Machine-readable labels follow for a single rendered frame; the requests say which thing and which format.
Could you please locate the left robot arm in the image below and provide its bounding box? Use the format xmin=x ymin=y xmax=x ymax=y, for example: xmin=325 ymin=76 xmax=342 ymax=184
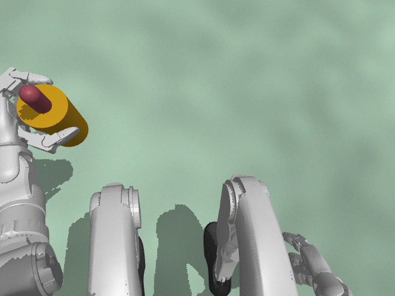
xmin=0 ymin=144 xmax=63 ymax=296

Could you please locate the left robot hand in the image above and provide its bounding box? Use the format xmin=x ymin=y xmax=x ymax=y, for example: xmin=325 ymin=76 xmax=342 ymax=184
xmin=0 ymin=67 xmax=80 ymax=154

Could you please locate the bottle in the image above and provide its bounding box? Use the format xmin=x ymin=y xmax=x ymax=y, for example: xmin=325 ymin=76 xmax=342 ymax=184
xmin=17 ymin=84 xmax=88 ymax=147

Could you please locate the right robot hand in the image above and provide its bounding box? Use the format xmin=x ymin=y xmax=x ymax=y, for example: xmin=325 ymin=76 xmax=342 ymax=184
xmin=282 ymin=232 xmax=332 ymax=287

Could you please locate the right robot arm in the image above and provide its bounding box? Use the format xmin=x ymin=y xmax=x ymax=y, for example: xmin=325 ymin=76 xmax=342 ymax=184
xmin=312 ymin=272 xmax=352 ymax=296

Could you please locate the right robot foot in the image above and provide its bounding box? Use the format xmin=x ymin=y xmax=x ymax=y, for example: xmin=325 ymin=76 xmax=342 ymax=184
xmin=204 ymin=222 xmax=231 ymax=296

